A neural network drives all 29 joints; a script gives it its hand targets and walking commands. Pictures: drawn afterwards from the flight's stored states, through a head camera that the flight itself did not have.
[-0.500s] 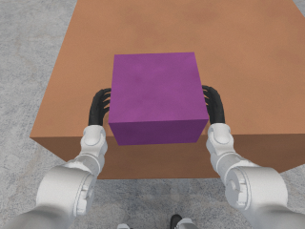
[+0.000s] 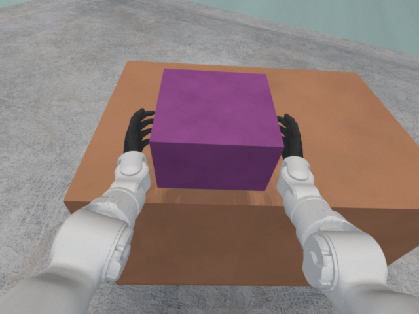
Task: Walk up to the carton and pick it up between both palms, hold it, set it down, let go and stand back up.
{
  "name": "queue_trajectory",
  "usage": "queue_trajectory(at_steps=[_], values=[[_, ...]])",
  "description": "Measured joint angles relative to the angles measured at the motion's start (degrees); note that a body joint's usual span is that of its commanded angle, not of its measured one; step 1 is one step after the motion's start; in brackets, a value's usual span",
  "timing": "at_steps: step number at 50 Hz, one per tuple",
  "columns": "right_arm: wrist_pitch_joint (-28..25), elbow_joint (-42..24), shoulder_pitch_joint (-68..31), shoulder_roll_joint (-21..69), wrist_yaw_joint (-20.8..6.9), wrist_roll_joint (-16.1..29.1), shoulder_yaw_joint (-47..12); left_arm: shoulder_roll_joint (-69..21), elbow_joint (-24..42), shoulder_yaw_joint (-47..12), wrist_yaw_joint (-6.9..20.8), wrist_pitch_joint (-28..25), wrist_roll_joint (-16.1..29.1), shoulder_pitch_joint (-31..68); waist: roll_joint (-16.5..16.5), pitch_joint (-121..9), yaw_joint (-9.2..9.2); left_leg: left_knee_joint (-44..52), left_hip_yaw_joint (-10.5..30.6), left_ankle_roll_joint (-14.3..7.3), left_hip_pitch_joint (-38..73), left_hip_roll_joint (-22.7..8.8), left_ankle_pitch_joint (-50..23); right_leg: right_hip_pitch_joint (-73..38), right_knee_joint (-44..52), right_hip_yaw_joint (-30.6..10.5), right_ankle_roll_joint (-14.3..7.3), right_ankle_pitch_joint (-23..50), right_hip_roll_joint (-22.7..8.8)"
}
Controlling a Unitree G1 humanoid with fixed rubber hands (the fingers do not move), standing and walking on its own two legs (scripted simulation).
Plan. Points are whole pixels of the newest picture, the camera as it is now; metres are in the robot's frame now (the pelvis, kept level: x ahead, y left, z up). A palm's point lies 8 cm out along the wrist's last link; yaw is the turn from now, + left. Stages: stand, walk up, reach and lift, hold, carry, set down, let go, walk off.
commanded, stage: reach and lift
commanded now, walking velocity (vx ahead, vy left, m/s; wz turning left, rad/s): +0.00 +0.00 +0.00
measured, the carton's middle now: (213, 128) +0.49 -0.03 +0.12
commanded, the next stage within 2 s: hold in 1.64 s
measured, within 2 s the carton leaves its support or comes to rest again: neither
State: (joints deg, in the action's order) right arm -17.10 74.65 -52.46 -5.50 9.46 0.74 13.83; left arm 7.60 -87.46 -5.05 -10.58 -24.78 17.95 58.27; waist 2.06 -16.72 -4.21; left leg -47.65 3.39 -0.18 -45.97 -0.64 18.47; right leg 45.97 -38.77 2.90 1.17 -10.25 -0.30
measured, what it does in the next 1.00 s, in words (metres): stands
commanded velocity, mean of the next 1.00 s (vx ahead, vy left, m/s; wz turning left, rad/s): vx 0.00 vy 0.00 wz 0.00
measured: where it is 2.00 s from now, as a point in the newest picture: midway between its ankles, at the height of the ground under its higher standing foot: outside the picture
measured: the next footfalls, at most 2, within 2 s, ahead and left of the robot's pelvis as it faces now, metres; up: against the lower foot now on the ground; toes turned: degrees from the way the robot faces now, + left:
none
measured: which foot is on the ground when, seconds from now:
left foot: down 0.00-1.00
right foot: down 0.00-1.00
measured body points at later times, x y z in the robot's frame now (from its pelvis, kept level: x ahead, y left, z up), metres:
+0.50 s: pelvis +0.06 -0.03 +0.05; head +0.06 -0.03 +0.50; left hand +0.45 +0.15 +0.15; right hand +0.44 -0.17 +0.13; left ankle +0.03 +0.11 -0.70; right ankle +0.08 -0.14 -0.70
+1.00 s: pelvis +0.04 +0.00 +0.05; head -0.01 +0.03 +0.49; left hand +0.40 +0.15 +0.21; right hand +0.40 -0.17 +0.20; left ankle +0.03 +0.11 -0.70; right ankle +0.08 -0.14 -0.70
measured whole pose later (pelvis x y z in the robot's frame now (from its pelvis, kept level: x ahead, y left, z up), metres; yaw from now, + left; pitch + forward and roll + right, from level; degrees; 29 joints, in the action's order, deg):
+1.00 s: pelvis +0.04 +0.00 +0.05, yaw +1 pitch -9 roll -1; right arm 17.1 26.1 -28.8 -2.4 7.7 5.7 6.8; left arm -4.9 -6.7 13.0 1.0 35.4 -19.1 27.5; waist -2.9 1.4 -4.6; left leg -20.4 2.5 -0.9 1.5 0.6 13.1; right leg 0.1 -14.9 0.8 1.7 -6.1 -1.2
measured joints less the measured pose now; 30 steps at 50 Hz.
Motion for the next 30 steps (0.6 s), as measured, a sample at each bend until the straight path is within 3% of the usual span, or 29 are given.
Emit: queue_trajectory(at_steps=[8, 12, 13, 15, 17, 23, 30], values=[[7.67, -3.56, -1.19, -0.81, -1.79, 0.23, 2.03, 1.05, 3.65, 6.19, 1.19, 8.59, -7.81, 2.66, -2.13, 3.2, -0.82, 12.64, -0.41, 0.72, 16.97, 0.25, -2.76, -15.75, 10.19, -0.97, -0.6, 2.0, 0.03], [10.95, -5.41, 0.21, -1.07, -2.66, 1.0, 0.8, 0.62, 6.09, 10.13, 3.44, 12.09, -12.22, 1.21, -1.87, 4.79, -0.02, 19.05, -0.54, 1.61, 25.36, -0.16, -4.12, -23.22, 14.81, -1.21, -1.21, 2.74, 0.43], [11.89, -6.7, 1.18, -1.33, -2.43, 2.07, -1.01, 0.15, 7.76, 13.59, 4.09, 13.28, -15.4, 0.24, -1.81, 6.23, 0.49, 20.65, -0.68, 1.36, 28.16, -0.26, -4.43, -25.74, 15.94, -1.34, -1.34, 2.84, 0.55], [14.25, -10.16, 4.11, -1.15, -1.7, 3.99, -4.17, -1.01, 13.47, 19.36, 5.66, 17.05, -21.3, -3.36, -1.72, 9.16, 1.59, 24.25, -1.1, 0.89, 33.84, -0.4, -5.16, -30.58, 18.08, -1.79, -1.04, 2.95, 0.7], [16.21, -14.35, 7.91, -0.17, -0.19, 5.03, -6.62, -2.29, 21.27, 21.08, 6.63, 21.37, -24.44, -8.46, -1.24, 11.25, 2.28, 27.07, -1.15, 1.64, 37.79, -0.68, -5.86, -34.11, 19.98, -1.84, -1.64, 3.12, 0.95], [21.94, -35.1, 21.08, 3.34, 6.17, 7.68, -14.29, -3.81, 48.75, 16.74, 4.78, 31.64, -20.81, -25.22, -0.19, 14.41, 1.98, 27.59, 0.34, 2.23, 38.77, -1.44, -5.49, -36.55, 22.46, -0.4, -2.2, 3.32, 1.68], [28.81, -54.65, 29.43, 3.33, 7.77, 8.23, -16.09, -3.41, 71.19, 12.22, 4.13, 42.12, -20.15, -33.32, -1.69, 16.2, 0.44, 25.13, 3.69, 2.12, 36.82, -0.79, -4.72, -37.37, 23.3, 2.51, -1.92, 3.1, 1.2]])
